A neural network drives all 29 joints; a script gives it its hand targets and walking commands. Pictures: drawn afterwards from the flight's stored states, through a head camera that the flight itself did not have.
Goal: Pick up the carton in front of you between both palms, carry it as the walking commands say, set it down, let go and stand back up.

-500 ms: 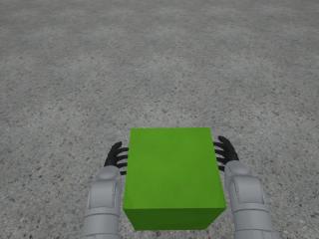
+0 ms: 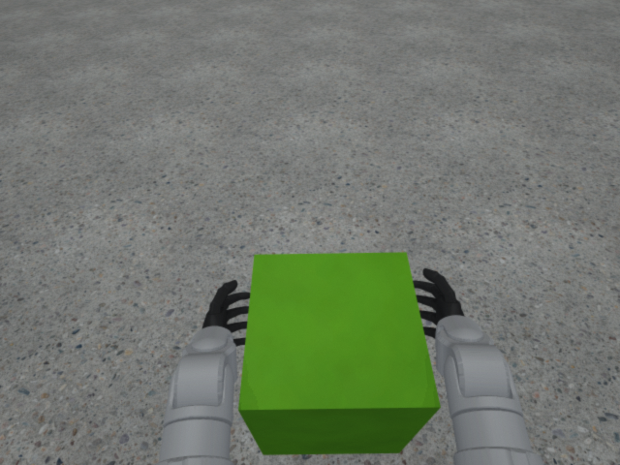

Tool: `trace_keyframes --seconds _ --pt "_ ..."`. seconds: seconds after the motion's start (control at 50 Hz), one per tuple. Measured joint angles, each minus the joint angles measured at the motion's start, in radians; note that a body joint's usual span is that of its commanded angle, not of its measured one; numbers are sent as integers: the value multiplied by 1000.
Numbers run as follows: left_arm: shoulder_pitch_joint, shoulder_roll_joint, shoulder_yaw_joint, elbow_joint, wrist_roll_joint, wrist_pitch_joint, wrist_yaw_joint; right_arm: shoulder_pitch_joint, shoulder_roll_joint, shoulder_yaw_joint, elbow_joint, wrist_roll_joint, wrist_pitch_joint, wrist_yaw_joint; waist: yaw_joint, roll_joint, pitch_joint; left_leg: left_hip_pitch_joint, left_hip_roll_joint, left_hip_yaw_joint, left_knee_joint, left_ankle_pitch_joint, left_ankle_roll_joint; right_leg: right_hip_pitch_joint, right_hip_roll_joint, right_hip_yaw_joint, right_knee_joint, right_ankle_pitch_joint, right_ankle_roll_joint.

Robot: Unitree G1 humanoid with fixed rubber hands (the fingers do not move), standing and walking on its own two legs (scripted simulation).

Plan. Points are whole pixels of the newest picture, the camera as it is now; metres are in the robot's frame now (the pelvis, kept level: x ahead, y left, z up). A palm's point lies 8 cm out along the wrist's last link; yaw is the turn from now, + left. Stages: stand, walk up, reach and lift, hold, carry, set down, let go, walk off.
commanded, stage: carry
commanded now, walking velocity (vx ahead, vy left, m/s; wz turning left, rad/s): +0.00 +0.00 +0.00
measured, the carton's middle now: (330, 359) +0.30 +0.00 -0.04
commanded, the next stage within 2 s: hold in 0.98 s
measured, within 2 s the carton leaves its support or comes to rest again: neither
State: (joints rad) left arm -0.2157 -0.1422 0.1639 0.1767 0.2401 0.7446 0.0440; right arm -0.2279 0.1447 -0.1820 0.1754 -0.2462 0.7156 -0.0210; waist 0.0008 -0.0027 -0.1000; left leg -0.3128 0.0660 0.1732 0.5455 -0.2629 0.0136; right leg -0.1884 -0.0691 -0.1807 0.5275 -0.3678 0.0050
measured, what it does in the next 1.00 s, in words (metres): stands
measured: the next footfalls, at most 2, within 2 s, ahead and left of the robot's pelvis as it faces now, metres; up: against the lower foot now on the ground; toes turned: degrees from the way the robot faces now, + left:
none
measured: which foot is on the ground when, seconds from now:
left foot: down 0.00-1.00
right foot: down 0.00-1.00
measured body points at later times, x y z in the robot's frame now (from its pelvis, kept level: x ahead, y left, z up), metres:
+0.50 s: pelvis -0.03 -0.01 +0.00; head -0.05 -0.01 +0.45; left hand +0.27 +0.14 +0.03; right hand +0.27 -0.16 +0.04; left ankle +0.01 +0.11 -0.73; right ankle -0.06 -0.10 -0.73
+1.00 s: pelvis -0.04 -0.02 +0.00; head -0.06 -0.02 +0.45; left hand +0.26 +0.14 +0.03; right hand +0.27 -0.17 +0.04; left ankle +0.01 +0.11 -0.73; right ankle -0.06 -0.11 -0.73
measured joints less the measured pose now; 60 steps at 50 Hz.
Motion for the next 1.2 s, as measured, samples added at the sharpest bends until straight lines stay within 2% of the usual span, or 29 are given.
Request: trace_keyframes --seconds 0.4,0.98,1.02,1.06,1.1,1.16,1.2 --pt "-11 -2 7 12 8 4 -3 -13 3 -9 13 -9 5 3 -2 3 4 -22 8 -5 -40 67 -2 -34 11 -6 -11 47 -17" --pt "-11 -2 7 8 8 4 -3 -14 3 -8 9 -9 5 2 -3 4 6 -40 20 -13 -43 89 -15 -59 20 -10 4 54 -33" --pt "-6 -2 11 -10 8 2 -3 -19 5 -6 13 -10 -6 5 3 -7 60 21 -10 -66 -78 108 -12 -7 38 43 -25 100 -37" --pt "9 1 4 -25 10 -1 -7 -14 3 1 16 -14 -18 11 1 -12 102 81 -22 -94 -119 116 -21 47 48 70 -58 94 -37" --pt "22 4 1 -32 12 -4 -11 -15 4 3 25 -16 -23 16 9 -6 124 128 -34 -158 -150 125 -27 83 66 99 -92 104 -37" --pt "16 2 4 -16 14 -7 -12 -17 4 -5 38 -17 -28 17 -4 -7 144 164 -37 -177 -169 126 -42 117 78 126 -124 127 -34" --pt "4 0 7 1 21 -9 -13 -21 5 -15 45 -17 -28 15 -7 -7 150 180 -41 -188 -174 125 -39 129 84 145 -132 136 -32"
